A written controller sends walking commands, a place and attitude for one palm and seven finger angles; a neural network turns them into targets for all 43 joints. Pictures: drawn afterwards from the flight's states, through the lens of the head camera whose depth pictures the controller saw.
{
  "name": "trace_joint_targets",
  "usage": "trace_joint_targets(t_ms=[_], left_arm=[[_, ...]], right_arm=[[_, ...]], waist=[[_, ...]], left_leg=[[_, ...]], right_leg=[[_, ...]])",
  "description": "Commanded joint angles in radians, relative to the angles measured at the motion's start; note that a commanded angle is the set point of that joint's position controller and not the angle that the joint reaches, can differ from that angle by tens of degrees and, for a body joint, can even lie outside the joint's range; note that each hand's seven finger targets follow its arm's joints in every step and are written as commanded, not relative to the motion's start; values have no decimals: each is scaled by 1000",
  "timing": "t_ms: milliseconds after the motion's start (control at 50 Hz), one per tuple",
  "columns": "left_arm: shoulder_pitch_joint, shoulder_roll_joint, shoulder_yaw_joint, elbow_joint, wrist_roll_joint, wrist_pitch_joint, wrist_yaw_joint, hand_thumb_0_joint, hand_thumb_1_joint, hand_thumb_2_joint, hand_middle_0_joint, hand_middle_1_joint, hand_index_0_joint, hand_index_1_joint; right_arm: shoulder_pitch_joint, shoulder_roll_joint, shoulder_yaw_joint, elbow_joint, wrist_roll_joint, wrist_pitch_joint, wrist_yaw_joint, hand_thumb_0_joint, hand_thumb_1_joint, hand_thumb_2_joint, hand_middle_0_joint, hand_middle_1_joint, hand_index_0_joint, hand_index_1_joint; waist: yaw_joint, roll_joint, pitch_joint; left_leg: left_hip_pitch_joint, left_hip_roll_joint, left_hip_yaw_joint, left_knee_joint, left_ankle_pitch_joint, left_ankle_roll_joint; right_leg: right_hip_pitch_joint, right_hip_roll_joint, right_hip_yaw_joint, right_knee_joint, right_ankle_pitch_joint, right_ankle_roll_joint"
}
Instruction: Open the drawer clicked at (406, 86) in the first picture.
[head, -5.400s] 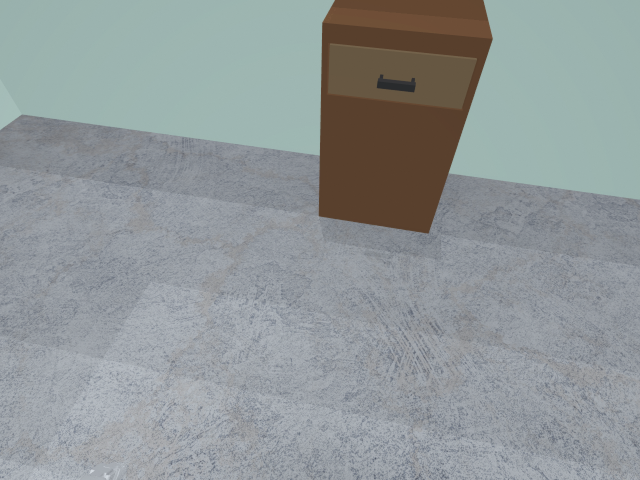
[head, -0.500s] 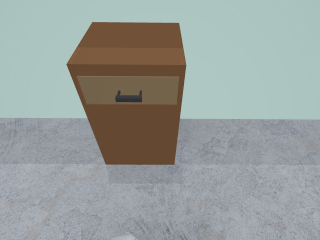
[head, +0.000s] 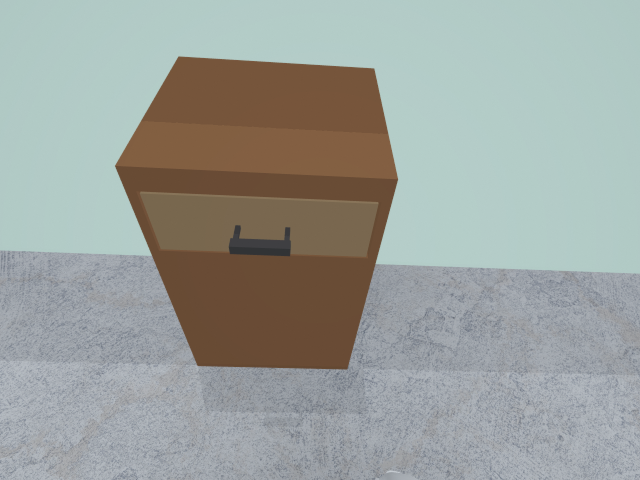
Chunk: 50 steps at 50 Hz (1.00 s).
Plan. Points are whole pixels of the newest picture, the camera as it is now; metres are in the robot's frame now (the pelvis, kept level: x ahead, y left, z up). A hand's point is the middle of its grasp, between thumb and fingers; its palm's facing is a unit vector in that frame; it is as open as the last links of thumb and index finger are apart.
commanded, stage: come to a stop and stand still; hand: left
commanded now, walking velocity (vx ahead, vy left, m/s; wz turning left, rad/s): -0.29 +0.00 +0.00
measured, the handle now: (261, 239) +0.56 +0.15 -0.10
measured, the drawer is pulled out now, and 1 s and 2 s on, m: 0.00 0.00 0.00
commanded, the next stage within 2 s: look again from close up in 1.98 s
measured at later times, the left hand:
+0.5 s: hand out of the picture +0.10 +0.18 -0.19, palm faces +0.07 -0.97 -0.22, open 7.4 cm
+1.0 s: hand out of the picture +0.01 +0.13 -0.18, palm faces +0.02 -0.98 -0.21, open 7.4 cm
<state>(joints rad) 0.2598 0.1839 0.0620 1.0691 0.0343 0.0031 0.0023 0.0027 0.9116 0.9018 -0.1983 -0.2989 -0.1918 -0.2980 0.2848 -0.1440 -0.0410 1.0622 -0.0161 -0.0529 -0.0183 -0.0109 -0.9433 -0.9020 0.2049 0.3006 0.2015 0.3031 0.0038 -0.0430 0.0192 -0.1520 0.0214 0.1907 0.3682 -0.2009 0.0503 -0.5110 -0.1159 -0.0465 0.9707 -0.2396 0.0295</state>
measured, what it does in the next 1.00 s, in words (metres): steps on the spot: right foot, then left foot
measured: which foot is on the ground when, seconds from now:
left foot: down 0.00-0.16, up 0.18-0.48, down 0.50-1.00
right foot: up 0.00-0.12, down 0.14-0.50, up 0.52-0.84, down 0.86-1.00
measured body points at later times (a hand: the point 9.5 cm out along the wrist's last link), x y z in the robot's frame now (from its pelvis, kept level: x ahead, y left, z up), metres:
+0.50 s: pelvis +0.02 -0.01 -0.02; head +0.04 +0.00 +0.43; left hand +0.10 +0.23 -0.17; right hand +0.08 -0.26 -0.17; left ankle -0.01 +0.11 -0.75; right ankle +0.11 -0.16 -0.75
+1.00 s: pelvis +0.02 -0.03 -0.01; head +0.05 -0.04 +0.44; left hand +0.01 +0.19 -0.16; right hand +0.03 -0.25 -0.17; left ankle +0.00 +0.10 -0.74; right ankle -0.01 -0.12 -0.75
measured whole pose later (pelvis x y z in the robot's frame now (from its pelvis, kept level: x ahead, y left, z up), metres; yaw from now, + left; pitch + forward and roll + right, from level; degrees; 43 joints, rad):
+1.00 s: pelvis +0.02 -0.03 -0.01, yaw +1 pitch +0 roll +0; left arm 0.29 0.12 0.00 1.09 0.02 -0.02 0.05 0.00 0.91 0.90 -0.20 -0.30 -0.19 -0.30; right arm 0.27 -0.16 0.00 1.07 0.00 0.01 -0.02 0.01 -0.91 -0.90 0.20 0.30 0.20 0.30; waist -0.02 0.03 0.06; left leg -0.24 0.05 0.03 0.56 -0.32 0.01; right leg -0.18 0.04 -0.06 0.48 -0.30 -0.05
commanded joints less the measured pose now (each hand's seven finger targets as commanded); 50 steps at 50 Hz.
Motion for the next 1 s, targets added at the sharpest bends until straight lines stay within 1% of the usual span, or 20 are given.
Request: trace_joint_targets(t_ms=[0, 80, 140, 180, 200, 240, 300, 440, 460, 480, 500, 560, 600, 700, 760, 840, 860, 900, 940, 980], left_arm=[[7, -11, -16, -39, -10, -3, 3, 0, 900, 900, -200, -300, -200, -300], [48, 25, -20, -23, -14, -10, 19, 0, 900, 900, -200, -300, -200, -300], [61, 159, 0, -30, -11, -15, 33, 0, 900, 900, -200, -300, -200, -300], [73, 187, 18, -36, -14, -17, 40, 0, 900, 900, -200, -300, -200, -300], [50, 175, 21, -43, -12, -12, 46, 0, 900, 900, -200, -300, -200, -300], [0, 174, 29, -72, -6, -1, 55, 0, 900, 900, -200, -300, -200, -300], [-81, 178, 38, -118, -1, 8, 60, 0, 900, 900, -200, -300, -200, -300], [-133, 165, 31, -142, -4, 31, 38, 0, 900, 900, -200, -300, -200, -300], [-117, 117, 16, -147, -15, 36, 33, 0, 900, 900, -200, -300, -200, -300], [-84, 50, 0, -151, -25, 39, 25, 0, 900, 900, -200, -300, -200, -300], [-109, 51, -2, -151, -19, 40, 23, 0, 900, 900, -200, -300, -200, -300], [-40, 67, 7, -77, -8, 37, 7, 0, 900, 900, -200, -300, -200, -300], [-5, 64, -2, -48, -11, 25, 2, 0, 900, 900, -200, -300, -200, -300], [-52, 44, -21, -43, -20, 14, 3, 0, 900, 900, -200, -300, -200, -300], [4, 39, -24, -17, -26, 17, 8, 0, 900, 900, -200, -300, -200, -300], [91, 80, -26, 44, -25, -9, 25, 0, 900, 900, -200, -300, -200, -300], [167, 87, -41, 45, -6, -21, 70, 0, 900, 900, -200, -300, -200, -300], [144, 70, -48, 30, -20, -48, 67, 0, 900, 900, -200, -300, -200, -300], [132, 81, -41, -13, -16, -49, 61, 0, 900, 900, -200, -300, -200, -300], [122, 97, -37, -35, -20, -42, 56, 0, 900, 900, -200, -300, -200, -300]], right_arm=[[57, -105, -17, -17, -8, -3, -10, 0, -900, -900, 200, 300, 200, 300], [52, -109, -16, 12, -1, 20, -15, 0, -900, -900, 200, 300, 200, 300], [123, -43, -19, 12, 14, 43, 0, 0, -900, -900, 200, 300, 200, 300], [104, -54, -29, -3, 11, 81, -11, 0, -900, -900, 200, 300, 200, 300], [83, -66, -32, -12, 11, 84, -14, 0, -900, -900, 200, 300, 200, 300], [43, -69, -37, -27, 11, 93, -11, 0, -900, -900, 200, 300, 200, 300], [39, -67, -38, -53, 6, 108, 1, 0, -900, -900, 200, 300, 200, 300], [149, -64, -20, -48, 3, 77, 9, 0, -900, -900, 200, 300, 200, 300], [153, -102, -21, -48, -2, 65, 9, 0, -900, -900, 200, 300, 200, 300], [99, -171, -30, -77, -12, 54, 6, 0, -900, -900, 200, 300, 200, 300], [9, -212, -30, -111, -16, 54, -2, 0, -900, -900, 200, 300, 200, 300], [-98, -165, -8, -110, -15, 44, -17, 0, -900, -900, 200, 300, 200, 300], [-61, -155, -3, -92, -8, 33, -22, 0, -900, -900, 200, 300, 200, 300], [60, -165, -13, -25, -10, 34, -35, 0, -900, -900, 200, 300, 200, 300], [57, -189, -21, -2, -5, 43, -37, 0, -900, -900, 200, 300, 200, 300], [44, -111, -3, 19, 13, 34, -30, 0, -900, -900, 200, 300, 200, 300], [-50, -140, 3, -47, 19, 23, -18, 0, -900, -900, 200, 300, 200, 300], [18, -69, 27, -66, 9, 40, -8, 0, -900, -900, 200, 300, 200, 300], [23, -78, 25, -65, 7, 37, -11, 0, -900, -900, 200, 300, 200, 300], [40, -66, 29, -57, 8, 40, -13, 0, -900, -900, 200, 300, 200, 300]], waist=[[-7, 151, 54], [21, 138, 15], [-3, -21, -21], [32, -244, -107], [37, -211, -101], [34, -98, -105], [10, -107, -110], [-48, -144, -82], [-44, 12, -63], [-30, 277, -15], [-27, 324, 60], [26, 223, 118], [16, 188, 88], [-49, 176, 18], [-33, 180, -32], [-14, 48, -62], [26, -22, 28], [-15, -303, -80], [-9, -127, -143], [-21, -17, -108]], left_leg=[[-29, 259, -156, -134, 338, 109], [-32, 199, -113, 36, 401, 35], [-175, 43, -70, 191, -156, -56], [-173, 7, -85, 481, -410, -77], [-224, 8, -145, 597, -427, -73], [-285, -1, -201, 732, -384, -78], [-249, 7, -203, 687, -330, -91], [39, -16, -113, 115, -70, -67], [45, 43, -211, -10, -129, -52], [-62, 233, -469, -180, -298, 2], [-243, 312, -586, -275, -415, 66], [-235, 223, -427, -256, -322, 54], [-103, 204, -357, -221, -150, 56], [133, 250, -352, -98, 377, 104], [156, 246, -335, -25, 539, 101], [-26, 111, -218, 72, 277, -20], [-56, 87, -164, 231, 223, -48], [-125, 41, -160, 232, -120, -33], [-139, 9, -149, 219, -134, -31], [-87, 13, -143, 164, -47, -33]], right_leg=[[64, -3, -6, -210, 9, 10], [287, 40, -48, -509, 161, 6], [421, -206, 141, -509, 754, -96], [403, -294, 238, -572, 892, -216], [414, -306, 250, -562, 922, -251], [423, -288, 205, -544, 854, -253], [330, -262, 149, -586, 610, -218], [125, -116, 106, -596, -110, -99], [71, -45, 66, -490, -201, -57], [23, 52, -1, -331, -231, -5], [59, 74, 24, -233, -218, 1], [79, 81, 89, -73, -105, -9], [52, 77, 75, -93, -82, 2], [88, 70, 40, -285, -180, 11], [177, 81, 15, -406, -136, 1], [445, -27, 102, -603, 350, -49], [323, -33, 141, -599, 605, -40], [456, -70, 125, -567, 771, -77], [552, -81, 128, -502, 946, -120], [485, -68, 126, -502, 797, -125]])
